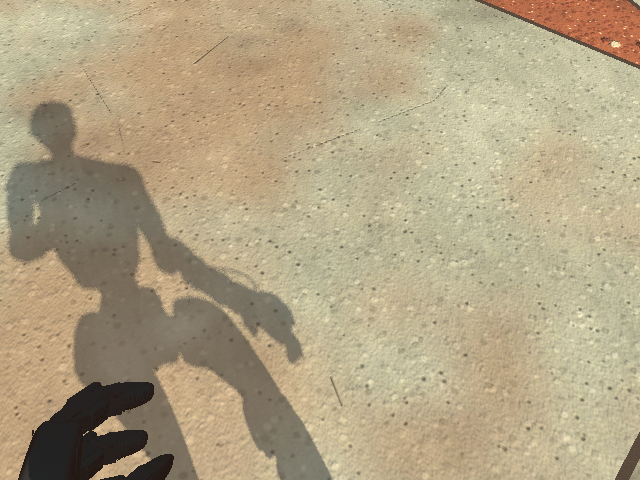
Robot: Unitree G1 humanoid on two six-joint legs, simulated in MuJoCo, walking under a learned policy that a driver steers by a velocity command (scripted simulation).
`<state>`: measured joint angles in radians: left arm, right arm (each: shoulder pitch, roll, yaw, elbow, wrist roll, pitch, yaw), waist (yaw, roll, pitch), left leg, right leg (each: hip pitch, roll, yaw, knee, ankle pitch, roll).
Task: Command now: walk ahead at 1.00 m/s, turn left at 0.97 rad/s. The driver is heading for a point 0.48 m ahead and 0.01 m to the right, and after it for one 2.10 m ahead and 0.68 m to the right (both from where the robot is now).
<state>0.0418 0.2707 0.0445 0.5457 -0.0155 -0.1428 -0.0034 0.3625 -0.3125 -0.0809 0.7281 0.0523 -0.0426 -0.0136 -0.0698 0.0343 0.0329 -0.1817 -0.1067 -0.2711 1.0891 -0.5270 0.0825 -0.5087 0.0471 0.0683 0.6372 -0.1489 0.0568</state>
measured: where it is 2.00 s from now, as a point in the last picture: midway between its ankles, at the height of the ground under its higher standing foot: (270, 408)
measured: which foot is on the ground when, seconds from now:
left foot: up 0.00-0.40, down 0.42-0.84, up 0.86-1.00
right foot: down 0.00-0.42, up 0.44-0.82, down 0.84-1.00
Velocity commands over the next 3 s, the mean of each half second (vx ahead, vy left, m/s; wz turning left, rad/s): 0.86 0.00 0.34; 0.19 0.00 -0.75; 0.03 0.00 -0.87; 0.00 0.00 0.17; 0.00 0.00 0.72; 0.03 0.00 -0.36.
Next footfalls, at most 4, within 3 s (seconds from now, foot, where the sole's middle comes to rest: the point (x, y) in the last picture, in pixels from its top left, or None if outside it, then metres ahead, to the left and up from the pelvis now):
0.42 left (222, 444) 0.54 0.17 -0.74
0.84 right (337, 374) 0.68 -0.07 -0.74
1.28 left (250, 342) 0.77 0.12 -0.74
1.70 right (328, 431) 0.56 -0.04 -0.74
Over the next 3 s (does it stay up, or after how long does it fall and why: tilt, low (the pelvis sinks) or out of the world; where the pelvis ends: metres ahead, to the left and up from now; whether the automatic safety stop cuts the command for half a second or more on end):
stays up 0.69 0.09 0.03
